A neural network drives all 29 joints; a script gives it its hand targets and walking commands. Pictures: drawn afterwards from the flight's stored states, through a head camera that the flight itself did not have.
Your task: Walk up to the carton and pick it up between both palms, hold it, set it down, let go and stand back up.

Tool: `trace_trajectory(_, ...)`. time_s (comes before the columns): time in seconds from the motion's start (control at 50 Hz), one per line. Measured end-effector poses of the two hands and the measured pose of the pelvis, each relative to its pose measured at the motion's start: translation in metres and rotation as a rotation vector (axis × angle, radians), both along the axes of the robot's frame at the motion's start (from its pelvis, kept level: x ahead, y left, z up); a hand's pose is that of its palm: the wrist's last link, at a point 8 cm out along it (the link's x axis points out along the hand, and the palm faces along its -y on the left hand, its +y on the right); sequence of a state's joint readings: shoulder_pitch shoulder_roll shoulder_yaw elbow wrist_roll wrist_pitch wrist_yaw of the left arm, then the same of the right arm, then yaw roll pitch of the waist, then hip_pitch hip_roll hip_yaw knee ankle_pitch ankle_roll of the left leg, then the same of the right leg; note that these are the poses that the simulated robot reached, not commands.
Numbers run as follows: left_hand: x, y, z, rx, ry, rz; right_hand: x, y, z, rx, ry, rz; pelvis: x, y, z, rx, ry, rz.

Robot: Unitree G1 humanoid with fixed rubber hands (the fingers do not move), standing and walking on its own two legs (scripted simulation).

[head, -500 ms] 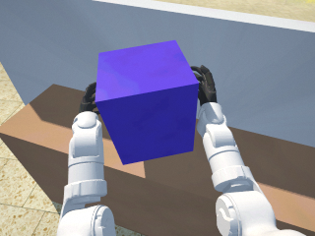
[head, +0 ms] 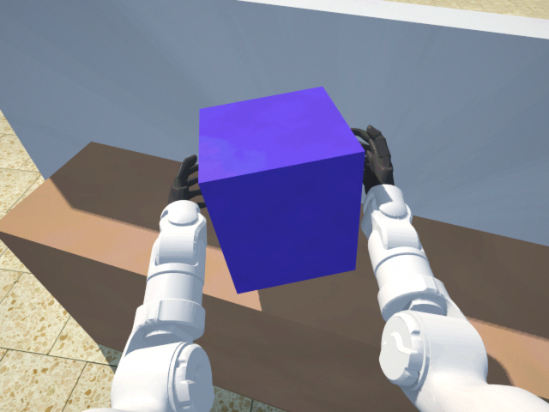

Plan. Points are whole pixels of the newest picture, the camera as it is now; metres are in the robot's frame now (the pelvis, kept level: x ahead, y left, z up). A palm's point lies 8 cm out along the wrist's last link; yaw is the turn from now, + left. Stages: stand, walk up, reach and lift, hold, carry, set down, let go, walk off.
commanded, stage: set down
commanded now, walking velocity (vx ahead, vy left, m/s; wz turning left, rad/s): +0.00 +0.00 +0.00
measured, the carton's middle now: (279, 191) +0.43 -0.04 +0.08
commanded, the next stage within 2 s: none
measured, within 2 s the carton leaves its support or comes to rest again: neither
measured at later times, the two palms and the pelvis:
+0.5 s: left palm (187, 216) +0.38 +0.11 +0.08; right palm (371, 191) +0.39 -0.18 +0.11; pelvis +0.02 +0.00 +0.00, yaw -1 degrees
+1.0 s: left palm (206, 216) +0.39 +0.08 +0.07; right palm (387, 195) +0.39 -0.22 +0.10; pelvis +0.00 -0.01 +0.00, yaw -3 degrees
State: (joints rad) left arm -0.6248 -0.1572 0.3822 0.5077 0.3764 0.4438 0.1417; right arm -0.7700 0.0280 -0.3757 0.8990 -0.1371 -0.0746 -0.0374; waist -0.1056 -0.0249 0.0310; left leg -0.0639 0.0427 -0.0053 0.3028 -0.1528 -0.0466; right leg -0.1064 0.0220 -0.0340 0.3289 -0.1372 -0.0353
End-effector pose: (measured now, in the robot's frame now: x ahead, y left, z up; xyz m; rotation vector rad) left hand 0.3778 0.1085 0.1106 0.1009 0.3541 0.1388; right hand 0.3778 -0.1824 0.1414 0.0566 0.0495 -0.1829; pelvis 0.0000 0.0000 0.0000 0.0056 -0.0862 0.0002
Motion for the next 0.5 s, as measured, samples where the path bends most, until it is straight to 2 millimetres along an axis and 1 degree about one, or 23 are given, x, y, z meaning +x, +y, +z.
trace_trajectory(0.12,0.01,-0.004,-0.007,-0.031,-0.029,0.012,0.013,-0.003,0.001,-0.024,-0.024,0.009,0.012,-0.007,0.0,-0.005,0.042,-0.002)
trace_trajectory(0.22,0.015,-0.003,-0.014,-0.033,-0.024,0.009,0.018,-0.001,0.001,-0.043,-0.017,0.014,0.019,-0.01,0.001,-0.008,0.038,0.014)
trace_trajectory(0.3,0.013,-0.001,-0.02,-0.013,-0.004,0.007,0.019,0.001,-0.007,-0.031,0.006,0.017,0.023,-0.01,0.001,-0.008,0.033,0.013)
trace_trajectory(0.4,0.008,0.001,-0.027,0.0,0.021,0.009,0.014,0.002,-0.022,-0.006,0.031,0.014,0.025,-0.006,0.0,-0.01,0.034,0.005)
trace_trajectory(0.5,0.003,-0.002,-0.027,0.005,0.016,0.022,0.009,-0.002,-0.032,0.023,0.037,0.01,0.023,-0.003,0.0,-0.01,0.054,-0.011)
